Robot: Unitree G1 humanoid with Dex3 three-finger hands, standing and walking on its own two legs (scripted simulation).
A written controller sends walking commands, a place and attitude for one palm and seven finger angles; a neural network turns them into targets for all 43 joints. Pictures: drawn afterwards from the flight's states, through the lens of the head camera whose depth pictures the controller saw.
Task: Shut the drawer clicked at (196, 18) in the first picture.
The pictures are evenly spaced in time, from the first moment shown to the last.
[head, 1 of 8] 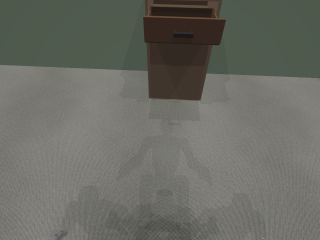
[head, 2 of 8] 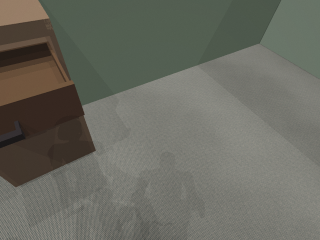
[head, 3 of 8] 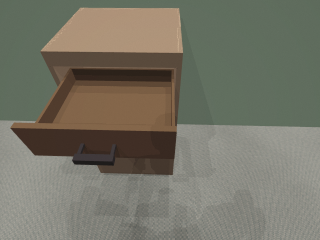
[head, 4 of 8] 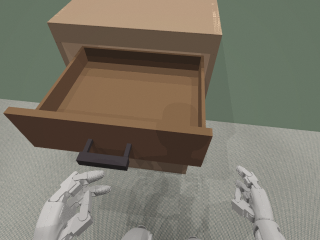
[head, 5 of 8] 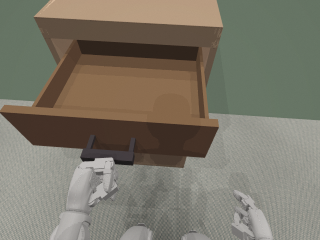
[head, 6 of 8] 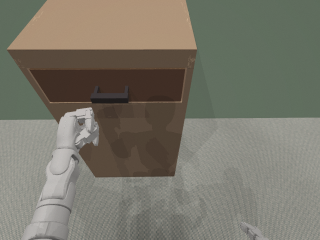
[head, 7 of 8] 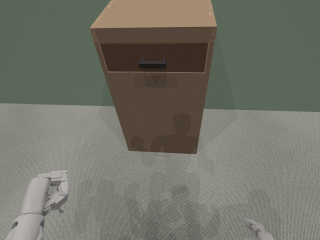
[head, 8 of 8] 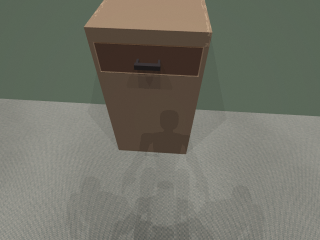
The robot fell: no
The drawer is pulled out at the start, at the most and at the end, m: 0.30 0.30 0.00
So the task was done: yes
